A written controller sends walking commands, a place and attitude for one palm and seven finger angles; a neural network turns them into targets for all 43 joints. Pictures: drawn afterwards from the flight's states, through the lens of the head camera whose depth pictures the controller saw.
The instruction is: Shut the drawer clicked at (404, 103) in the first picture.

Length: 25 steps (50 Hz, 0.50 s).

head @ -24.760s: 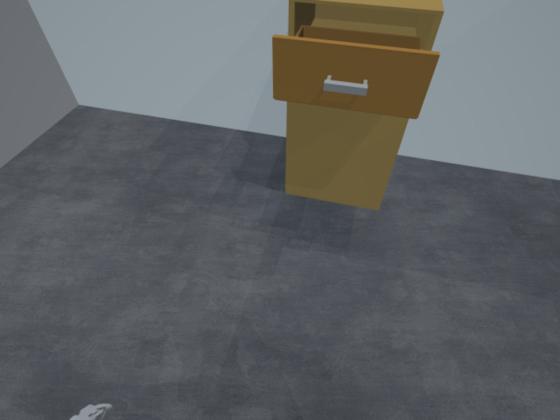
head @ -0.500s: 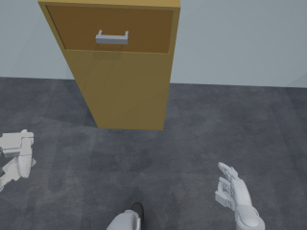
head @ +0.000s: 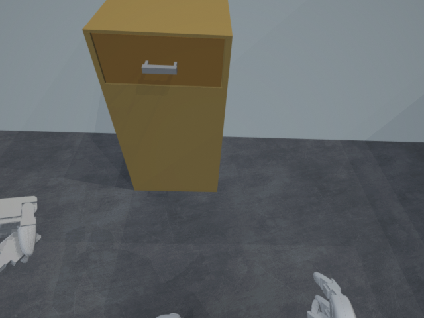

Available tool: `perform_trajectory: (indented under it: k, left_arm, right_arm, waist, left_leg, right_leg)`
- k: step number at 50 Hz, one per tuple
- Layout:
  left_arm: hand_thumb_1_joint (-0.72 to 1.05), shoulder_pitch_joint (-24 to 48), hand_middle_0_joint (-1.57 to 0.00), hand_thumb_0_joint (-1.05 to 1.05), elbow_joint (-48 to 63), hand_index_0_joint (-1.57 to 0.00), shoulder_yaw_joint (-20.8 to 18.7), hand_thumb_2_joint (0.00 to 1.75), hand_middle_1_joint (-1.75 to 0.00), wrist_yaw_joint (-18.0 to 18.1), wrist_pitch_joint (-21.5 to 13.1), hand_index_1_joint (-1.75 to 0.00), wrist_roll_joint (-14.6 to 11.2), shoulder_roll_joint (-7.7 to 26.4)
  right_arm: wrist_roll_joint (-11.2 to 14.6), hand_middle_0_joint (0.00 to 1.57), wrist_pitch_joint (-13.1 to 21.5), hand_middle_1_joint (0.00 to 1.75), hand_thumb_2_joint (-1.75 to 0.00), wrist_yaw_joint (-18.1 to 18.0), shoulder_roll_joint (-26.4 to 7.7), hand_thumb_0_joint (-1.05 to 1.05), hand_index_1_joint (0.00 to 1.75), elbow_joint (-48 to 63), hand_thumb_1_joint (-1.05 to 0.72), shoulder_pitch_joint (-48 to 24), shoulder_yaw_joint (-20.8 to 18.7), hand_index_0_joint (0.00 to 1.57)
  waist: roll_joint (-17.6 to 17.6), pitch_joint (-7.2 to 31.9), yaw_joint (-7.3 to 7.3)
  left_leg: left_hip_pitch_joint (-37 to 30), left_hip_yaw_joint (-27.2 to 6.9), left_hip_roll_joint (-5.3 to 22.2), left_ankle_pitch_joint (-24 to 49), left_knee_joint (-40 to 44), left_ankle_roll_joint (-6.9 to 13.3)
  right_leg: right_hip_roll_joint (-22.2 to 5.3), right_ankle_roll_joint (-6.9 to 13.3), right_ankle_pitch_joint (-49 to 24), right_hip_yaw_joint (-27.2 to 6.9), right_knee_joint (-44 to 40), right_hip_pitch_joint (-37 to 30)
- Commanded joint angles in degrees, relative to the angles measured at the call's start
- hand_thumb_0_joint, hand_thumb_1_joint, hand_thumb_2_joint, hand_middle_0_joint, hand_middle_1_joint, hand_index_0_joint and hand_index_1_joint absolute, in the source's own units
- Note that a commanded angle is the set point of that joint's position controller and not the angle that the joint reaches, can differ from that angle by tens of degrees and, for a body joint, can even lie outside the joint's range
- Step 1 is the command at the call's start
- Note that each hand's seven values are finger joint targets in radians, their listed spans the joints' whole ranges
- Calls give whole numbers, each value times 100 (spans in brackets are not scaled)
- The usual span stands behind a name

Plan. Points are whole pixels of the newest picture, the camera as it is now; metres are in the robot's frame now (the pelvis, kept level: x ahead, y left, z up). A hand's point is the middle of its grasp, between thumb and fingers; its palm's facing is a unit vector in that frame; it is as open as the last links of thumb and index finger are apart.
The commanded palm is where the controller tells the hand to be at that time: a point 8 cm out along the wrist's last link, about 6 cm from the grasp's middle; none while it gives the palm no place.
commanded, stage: stop stepping back and stand still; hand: left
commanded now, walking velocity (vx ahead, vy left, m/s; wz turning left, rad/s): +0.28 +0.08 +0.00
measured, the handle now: (160, 66) +0.86 +0.23 +0.02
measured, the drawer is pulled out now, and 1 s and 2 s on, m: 0.00 0.00 0.00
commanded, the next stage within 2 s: let the arm hang, fingers relaxed in 0.58 s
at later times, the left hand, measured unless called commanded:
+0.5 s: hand out of the picture +0.10 +0.25 +0.17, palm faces +0.47 -0.79 -0.40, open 3.3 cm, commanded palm +0.05 +0.28 +0.18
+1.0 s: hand out of the picture -0.06 +0.20 -0.17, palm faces +0.15 -0.96 -0.25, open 3.2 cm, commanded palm none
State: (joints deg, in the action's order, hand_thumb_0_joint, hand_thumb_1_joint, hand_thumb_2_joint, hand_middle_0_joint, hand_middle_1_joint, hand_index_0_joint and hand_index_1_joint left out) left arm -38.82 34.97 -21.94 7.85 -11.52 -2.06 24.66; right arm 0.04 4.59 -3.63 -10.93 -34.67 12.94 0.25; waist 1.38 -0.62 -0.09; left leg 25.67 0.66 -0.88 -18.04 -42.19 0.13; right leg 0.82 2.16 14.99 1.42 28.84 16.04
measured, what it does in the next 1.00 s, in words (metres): steps on the spot: left foot, then right foot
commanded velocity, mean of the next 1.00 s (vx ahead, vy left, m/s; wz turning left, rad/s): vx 0.08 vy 0.00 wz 0.00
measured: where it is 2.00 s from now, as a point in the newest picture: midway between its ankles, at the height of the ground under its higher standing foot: outside the picture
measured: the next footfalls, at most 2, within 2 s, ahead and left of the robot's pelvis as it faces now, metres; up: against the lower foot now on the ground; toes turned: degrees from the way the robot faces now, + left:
left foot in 0.12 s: -0.02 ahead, +0.14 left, +0.00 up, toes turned +10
right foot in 0.30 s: +0.03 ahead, -0.09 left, +0.00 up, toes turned +2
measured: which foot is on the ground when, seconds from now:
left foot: up 0.00-0.10, down 0.12-1.00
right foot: down 0.00-0.12, up 0.14-0.28, down 0.30-1.00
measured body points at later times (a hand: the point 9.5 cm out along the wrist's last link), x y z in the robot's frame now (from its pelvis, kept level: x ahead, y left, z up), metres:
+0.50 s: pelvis -0.06 +0.00 +0.00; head -0.09 +0.01 +0.44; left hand +0.07 +0.29 +0.19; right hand +0.08 -0.24 -0.09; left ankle -0.04 +0.12 -0.73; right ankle +0.00 -0.09 -0.73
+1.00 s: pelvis -0.08 -0.01 -0.01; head -0.07 +0.00 +0.44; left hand -0.07 +0.25 -0.15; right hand -0.02 -0.24 -0.15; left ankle -0.06 +0.13 -0.74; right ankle -0.01 -0.09 -0.74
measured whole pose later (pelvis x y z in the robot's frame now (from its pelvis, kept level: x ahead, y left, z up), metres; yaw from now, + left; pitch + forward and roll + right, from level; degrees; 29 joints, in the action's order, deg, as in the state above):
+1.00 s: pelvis -0.08 -0.01 -0.01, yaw +8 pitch -2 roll +0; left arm -17.1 -49.6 -2.5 2.0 3.0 1.9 12.0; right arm -2.1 -2.1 0.1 -10.2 -52.8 17.2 0.0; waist 1.2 -2.8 0.9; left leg 17.7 1.8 2.9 -14.5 -33.5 -0.9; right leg -0.6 2.5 11.8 6.3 32.3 19.2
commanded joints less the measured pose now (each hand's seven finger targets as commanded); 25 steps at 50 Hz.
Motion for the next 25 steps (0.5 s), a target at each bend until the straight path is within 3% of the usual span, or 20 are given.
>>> perform_trajectory:
  k: [1,3,4,5,6,7,8,9,10,12,13,14,15,16,17,19,22,23,24,25]
  left_arm:
    - [90,856,-140,0,563,-140,-394,90,-160,204,-197,-160,19,599]
    - [90,1021,-140,0,706,-140,-282,90,-160,242,-215,-160,93,563]
    - [90,965,-140,0,822,-140,-256,90,-160,271,-241,-160,103,523]
    - [90,1026,-140,0,1083,-140,-252,90,-160,291,-301,-160,105,509]
    - [90,1044,-140,0,1277,-140,-308,90,-160,300,-342,-160,142,569]
    - [90,791,-140,0,1014,-140,-407,90,-160,271,-338,-160,136,642]
    - [90,559,-140,0,808,-140,-446,90,-160,228,-305,-160,115,573]
    - [90,731,-140,0,1026,-140,-507,90,-160,222,-311,-160,171,683]
    - [90,578,-140,0,955,-140,-569,90,-160,219,-328,-160,181,705]
    - [90,404,-140,0,871,-140,-660,90,-160,224,-319,-160,157,822]
    - [90,329,-140,0,755,-140,-580,90,-160,191,-317,-160,187,732]
    - [90,325,-140,0,667,-140,-611,90,-160,152,-314,-160,202,793]
    - [90,634,-140,0,881,-140,-707,90,-160,112,-308,-160,89,950]
    - [90,1124,-140,0,1125,-140,-761,90,-160,78,-438,-160,72,986]
    - [90,1335,-140,0,1102,-140,-769,90,-160,94,-423,-160,114,1003]
    - [90,886,-140,0,516,-140,-517,90,-160,86,-342,-160,102,641]
    - [90,1063,-140,0,788,-140,-362,90,-160,161,-393,-160,129,568]
    - [90,1039,-140,0,829,-140,-399,90,-160,189,-417,-160,138,588]
    - [90,1082,-140,0,997,-140,-390,90,-160,204,-456,-160,126,567]
    - [90,1173,-140,0,1241,-140,-387,90,-160,230,-521,-160,130,543]
  right_arm:
    - [-33,20,342,30,-90,-185,-742,0,30,758,-90,-532,-291,20]
    - [-54,20,438,30,-90,-258,-763,0,30,731,-90,-543,-248,20]
    - [-50,20,504,30,-90,-276,-800,0,30,725,-90,-449,-232,20]
    - [-63,20,557,30,-90,-269,-930,0,30,796,-90,-416,-243,20]
    - [-46,20,577,30,-90,-230,-966,0,30,844,-90,-373,-239,20]
    - [-26,20,577,30,-90,-199,-847,0,30,848,-90,-376,-263,20]
    - [6,20,589,30,-90,-128,-773,0,30,807,-90,-453,-235,20]
    - [-1,20,598,30,-90,-79,-741,0,30,847,-90,-576,-220,20]
    - [-4,20,601,30,-90,-51,-709,0,30,808,-90,-565,-200,20]
    - [-20,20,534,30,-90,-63,-760,0,30,855,-90,-607,-208,20]
    - [-53,20,460,30,-90,-75,-788,0,30,852,-90,-643,-241,20]
    - [-59,20,380,30,-90,-65,-771,0,30,871,-90,-590,-317,20]
    - [-22,20,357,30,-90,-50,-765,0,30,871,-90,-587,-393,20]
    - [-83,20,413,30,-90,-29,-857,0,30,720,-90,-391,-405,20]
    - [-86,20,436,30,-90,2,-738,0,30,628,-90,-431,-333,20]
    - [-86,20,394,30,-90,-90,-700,0,30,585,-90,-239,-322,20]
    - [-73,20,533,30,-90,-225,-626,0,30,630,-90,-507,-220,20]
    - [-85,20,588,30,-90,-248,-644,0,30,614,-90,-433,-181,20]
    - [-95,20,652,30,-90,-258,-752,0,30,647,-90,-371,-205,20]
    - [-94,20,692,30,-90,-249,-891,0,30,724,-90,-373,-233,20]
  waist:
    - [659,112,175]
    - [316,63,183]
    - [-146,145,182]
    - [-1132,138,177]
    - [-1894,244,169]
    - [-1611,357,164]
    - [-1572,113,154]
    - [-1561,-208,118]
    - [-1393,-314,59]
    - [-1120,-168,-47]
    - [-690,-236,-106]
    - [521,-254,-124]
    - [1637,-95,-30]
    - [985,158,149]
    - [630,242,192]
    - [478,-126,222]
    - [641,7,157]
    - [239,107,150]
    - [-397,200,150]
    - [-1505,201,126]
  left_leg:
    - [-802,-10,264,-482,-459,132]
    - [-1288,211,245,-553,972,256]
    - [-1435,60,278,-745,1790,349]
    - [-1423,-943,783,-1257,2550,624]
    - [-1469,-2069,1474,-1327,2920,952]
    - [-1283,-2449,1743,-1503,3064,1150]
    - [-684,-2593,1755,-2452,3392,1212]
    - [-137,-2447,1727,-2528,3422,1214]
    - [200,-1956,1595,-2279,3315,1060]
    - [930,-1162,1239,-2238,2781,705]
    - [1457,-754,895,-2084,1944,498]
    - [1610,-64,155,-1663,88,271]
    - [1454,171,-129,-1059,-1792,139]
    - [1048,-107,85,-441,-2506,79]
    - [816,-164,167,-570,-2534,86]
    - [-152,27,359,-477,-1610,117]
    - [-1259,342,349,-387,630,258]
    - [-1609,471,210,-366,1297,283]
    - [-1738,-95,467,-776,2072,443]
    - [-1897,-1446,1269,-1052,2681,785]
  right_leg:
    - [-1592,519,2566,-1301,-1740,1163]
    - [-1329,394,2738,-944,-1274,1088]
    - [-1044,281,2383,-713,-654,834]
    - [-461,22,1765,-333,483,824]
    - [40,-247,1224,206,1729,1019]
    - [81,-352,1417,148,2528,1065]
    - [1,-287,1397,-62,2933,1069]
    - [-150,-215,1280,-133,2788,872]
    - [-182,-167,1264,-30,2224,396]
    - [14,-107,1235,307,850,-1049]
    - [-47,10,1353,34,48,-1611]
    - [-696,391,2314,-1390,-1156,-1284]
    - [-2047,900,2900,-3452,-2206,-548]
    - [-2075,923,2293,-3173,-2080,-186]
    - [-2062,941,3196,-3112,-2095,285]
    - [-1735,758,3483,-2092,-2058,1464]
    - [-1444,567,2670,-1197,-1431,1259]
    - [-1166,419,2436,-969,-1066,1101]
    - [-861,224,2032,-746,-261,920]
    - [-250,-73,1362,-299,1006,1207]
